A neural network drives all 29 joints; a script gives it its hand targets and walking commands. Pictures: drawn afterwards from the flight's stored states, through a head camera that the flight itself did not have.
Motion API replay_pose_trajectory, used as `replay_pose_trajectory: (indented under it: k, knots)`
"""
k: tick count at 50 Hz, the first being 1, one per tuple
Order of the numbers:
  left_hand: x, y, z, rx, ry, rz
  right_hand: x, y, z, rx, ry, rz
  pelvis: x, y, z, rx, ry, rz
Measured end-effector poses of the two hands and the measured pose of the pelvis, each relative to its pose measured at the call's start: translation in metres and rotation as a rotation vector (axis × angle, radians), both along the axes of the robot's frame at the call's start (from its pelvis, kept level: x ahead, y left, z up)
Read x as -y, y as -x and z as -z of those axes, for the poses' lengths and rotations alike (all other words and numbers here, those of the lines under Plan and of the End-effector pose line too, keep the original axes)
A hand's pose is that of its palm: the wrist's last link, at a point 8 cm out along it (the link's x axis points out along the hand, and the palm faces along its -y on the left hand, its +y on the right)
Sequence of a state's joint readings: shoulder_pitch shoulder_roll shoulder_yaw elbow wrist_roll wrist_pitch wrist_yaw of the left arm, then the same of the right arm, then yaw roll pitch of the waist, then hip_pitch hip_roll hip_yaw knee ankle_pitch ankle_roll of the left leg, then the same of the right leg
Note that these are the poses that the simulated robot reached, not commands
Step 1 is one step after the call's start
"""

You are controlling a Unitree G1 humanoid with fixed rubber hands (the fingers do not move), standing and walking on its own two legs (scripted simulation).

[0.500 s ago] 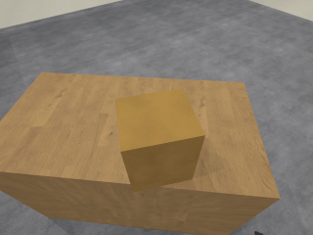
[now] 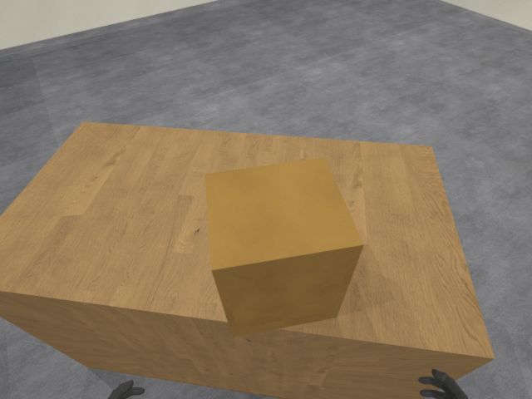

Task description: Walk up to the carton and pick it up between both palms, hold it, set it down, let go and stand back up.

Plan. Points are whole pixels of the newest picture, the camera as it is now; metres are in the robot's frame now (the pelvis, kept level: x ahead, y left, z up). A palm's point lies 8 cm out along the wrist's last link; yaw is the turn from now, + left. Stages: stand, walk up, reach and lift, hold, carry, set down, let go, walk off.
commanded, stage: walk up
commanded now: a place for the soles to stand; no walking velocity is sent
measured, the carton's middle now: (276, 252) +0.34 +0.01 +0.01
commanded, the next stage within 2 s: reach and lift in 0.44 s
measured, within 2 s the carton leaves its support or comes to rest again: neither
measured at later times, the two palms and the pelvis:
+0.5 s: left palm out of the picture +0.07 +0.27 -0.10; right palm out of the picture +0.11 -0.26 -0.10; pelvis -0.02 -0.01 +0.00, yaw -1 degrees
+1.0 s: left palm out of the picture +0.13 +0.22 -0.05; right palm out of the picture +0.12 -0.25 -0.05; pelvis -0.03 -0.03 +0.02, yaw -7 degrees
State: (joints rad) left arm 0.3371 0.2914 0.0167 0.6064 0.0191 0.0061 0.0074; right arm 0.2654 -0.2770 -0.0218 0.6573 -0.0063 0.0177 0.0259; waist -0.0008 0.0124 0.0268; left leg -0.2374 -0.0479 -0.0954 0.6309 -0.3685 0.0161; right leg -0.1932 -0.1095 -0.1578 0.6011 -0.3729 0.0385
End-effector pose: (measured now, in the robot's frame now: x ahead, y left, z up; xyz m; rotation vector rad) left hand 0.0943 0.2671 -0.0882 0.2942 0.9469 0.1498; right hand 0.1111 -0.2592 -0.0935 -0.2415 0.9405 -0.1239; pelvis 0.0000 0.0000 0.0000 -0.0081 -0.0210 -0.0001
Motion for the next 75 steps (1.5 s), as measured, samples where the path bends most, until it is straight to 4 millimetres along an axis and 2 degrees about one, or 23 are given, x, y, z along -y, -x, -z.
replay_pose_trajectory:
  k: [23, 25, 28, 32, 35, 38, 42, 47, 51, 57, 64, 75]
  knots:
    - [-0.003, 0.037, 0.005, -0.060, 0.001, -0.066, 0.000, 0.008, 0.002, -0.006, 0.015, -0.040, 0.003, 0.012, -0.001, 0.003, 0.003, -0.016]
    - [-0.005, 0.027, 0.008, -0.094, -0.010, -0.083, 0.002, 0.002, 0.008, 0.026, 0.014, -0.035, 0.005, 0.018, 0.002, -0.007, 0.005, 0.023]
    - [0.001, -0.006, 0.001, -0.054, -0.017, -0.066, 0.001, -0.008, 0.006, 0.094, -0.014, -0.030, 0.009, 0.028, 0.002, 0.007, 0.011, 0.053]
    - [0.023, -0.048, -0.021, 0.060, 0.015, -0.021, 0.000, -0.012, -0.012, 0.172, -0.034, -0.037, 0.016, 0.034, -0.007, 0.043, 0.012, 0.075]
    - [0.038, -0.061, -0.032, 0.105, 0.047, -0.011, 0.003, -0.011, -0.026, 0.208, -0.029, -0.039, 0.020, 0.035, -0.012, 0.058, 0.006, 0.090]
    - [0.046, -0.061, -0.035, 0.126, 0.067, -0.025, 0.007, -0.008, -0.035, 0.229, -0.024, -0.039, 0.023, 0.036, -0.016, 0.066, 0.001, 0.103]
    - [0.049, -0.051, -0.035, 0.138, 0.074, -0.048, 0.007, -0.005, -0.040, 0.243, -0.034, -0.038, 0.026, 0.037, -0.017, 0.070, -0.002, 0.112]
    - [0.049, -0.038, -0.035, 0.164, 0.071, -0.062, -0.001, -0.005, -0.040, 0.266, -0.064, -0.032, 0.027, 0.036, -0.018, 0.064, -0.004, 0.115]
    - [0.050, -0.035, -0.038, 0.204, 0.073, -0.062, -0.009, -0.007, -0.040, 0.291, -0.089, -0.031, 0.026, 0.034, -0.019, 0.056, -0.003, 0.114]
    - [0.054, -0.041, -0.045, 0.269, 0.082, -0.046, -0.014, -0.013, -0.045, 0.336, -0.110, -0.025, 0.022, 0.028, -0.020, 0.053, -0.001, 0.118]
    - [0.067, -0.054, -0.053, 0.353, 0.107, -0.024, -0.011, -0.019, -0.054, 0.389, -0.118, -0.019, 0.019, 0.019, -0.021, 0.057, 0.003, 0.128]
    - [0.087, -0.063, -0.066, 0.481, 0.140, -0.013, -0.009, -0.016, -0.067, 0.473, -0.149, -0.008, 0.018, 0.011, -0.022, 0.064, 0.007, 0.142]
